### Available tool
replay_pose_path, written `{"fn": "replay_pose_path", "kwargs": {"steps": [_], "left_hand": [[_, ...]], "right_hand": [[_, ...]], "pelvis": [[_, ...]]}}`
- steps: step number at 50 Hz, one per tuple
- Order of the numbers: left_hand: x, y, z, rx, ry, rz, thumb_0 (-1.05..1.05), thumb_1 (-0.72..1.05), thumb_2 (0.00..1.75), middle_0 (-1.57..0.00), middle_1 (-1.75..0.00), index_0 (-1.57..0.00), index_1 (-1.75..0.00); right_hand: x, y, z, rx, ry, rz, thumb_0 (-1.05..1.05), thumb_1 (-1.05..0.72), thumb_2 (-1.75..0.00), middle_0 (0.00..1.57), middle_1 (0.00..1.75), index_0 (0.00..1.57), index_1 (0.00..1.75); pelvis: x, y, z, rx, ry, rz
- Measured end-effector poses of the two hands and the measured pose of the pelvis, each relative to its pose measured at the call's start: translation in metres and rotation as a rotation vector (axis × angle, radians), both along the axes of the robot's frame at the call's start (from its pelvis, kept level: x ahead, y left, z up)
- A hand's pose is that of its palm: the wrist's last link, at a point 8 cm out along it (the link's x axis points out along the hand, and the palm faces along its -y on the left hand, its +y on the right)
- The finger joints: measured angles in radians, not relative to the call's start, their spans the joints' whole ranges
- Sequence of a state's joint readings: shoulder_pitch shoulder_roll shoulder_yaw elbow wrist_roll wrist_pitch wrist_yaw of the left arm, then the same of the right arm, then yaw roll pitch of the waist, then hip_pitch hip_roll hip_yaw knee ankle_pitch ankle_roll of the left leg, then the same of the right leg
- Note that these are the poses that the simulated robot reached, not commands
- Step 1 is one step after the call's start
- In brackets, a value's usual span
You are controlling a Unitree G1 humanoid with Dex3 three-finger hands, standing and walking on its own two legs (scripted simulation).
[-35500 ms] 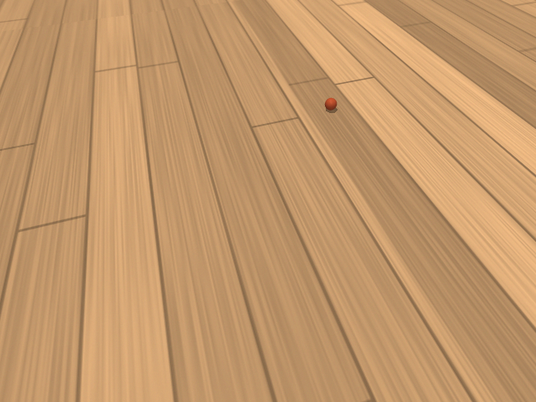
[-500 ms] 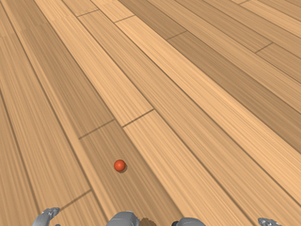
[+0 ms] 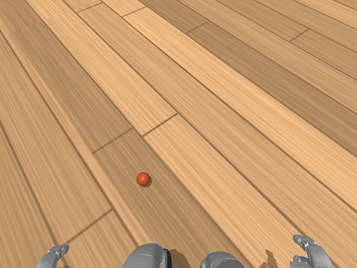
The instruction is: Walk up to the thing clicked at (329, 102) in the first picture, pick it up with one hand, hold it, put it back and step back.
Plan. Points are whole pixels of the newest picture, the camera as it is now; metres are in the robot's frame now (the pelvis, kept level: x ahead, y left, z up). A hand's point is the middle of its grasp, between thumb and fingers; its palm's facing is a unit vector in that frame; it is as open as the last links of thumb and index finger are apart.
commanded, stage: step back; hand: left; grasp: from above
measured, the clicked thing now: (143, 179) +0.54 +0.21 -0.72
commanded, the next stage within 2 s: none
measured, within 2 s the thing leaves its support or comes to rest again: neither
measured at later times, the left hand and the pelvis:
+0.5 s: hand out of the picture -0.03 +0.28 -0.15, palm faces +0.07 -0.94 -0.34, open 7.4 cm; pelvis -0.14 +0.01 +0.01, yaw +6 degrees
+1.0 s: hand out of the picture -0.26 +0.22 -0.12, palm faces +0.01 -0.91 -0.42, open 7.4 cm; pelvis -0.31 -0.05 +0.01, yaw +0 degrees
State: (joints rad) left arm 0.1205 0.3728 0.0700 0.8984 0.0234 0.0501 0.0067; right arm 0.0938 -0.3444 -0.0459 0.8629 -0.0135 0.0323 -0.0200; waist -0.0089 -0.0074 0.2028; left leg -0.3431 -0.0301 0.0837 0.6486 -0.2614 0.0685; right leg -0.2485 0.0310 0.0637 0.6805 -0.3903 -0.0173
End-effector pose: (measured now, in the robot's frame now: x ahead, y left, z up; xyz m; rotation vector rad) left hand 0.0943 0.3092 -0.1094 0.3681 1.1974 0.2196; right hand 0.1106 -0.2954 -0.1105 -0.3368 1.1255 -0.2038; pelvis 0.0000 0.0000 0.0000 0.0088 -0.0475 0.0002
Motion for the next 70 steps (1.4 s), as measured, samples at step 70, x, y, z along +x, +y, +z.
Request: {"fn": "replay_pose_path", "kwargs": {"steps": [70], "left_hand": [[-0.453,-0.069,0.006,-0.07,-0.112,0.077,0.01,0.91,0.9,-0.2,-0.3,-0.21,-0.3]], "right_hand": [[-0.457,-0.069,0.028,-0.086,0.064,0.109,0.0,-0.9,-0.9,0.21,0.3,0.21,0.3]], "pelvis": [[-0.45,-0.067,0.011,-0.025,0.009,0.094]]}}
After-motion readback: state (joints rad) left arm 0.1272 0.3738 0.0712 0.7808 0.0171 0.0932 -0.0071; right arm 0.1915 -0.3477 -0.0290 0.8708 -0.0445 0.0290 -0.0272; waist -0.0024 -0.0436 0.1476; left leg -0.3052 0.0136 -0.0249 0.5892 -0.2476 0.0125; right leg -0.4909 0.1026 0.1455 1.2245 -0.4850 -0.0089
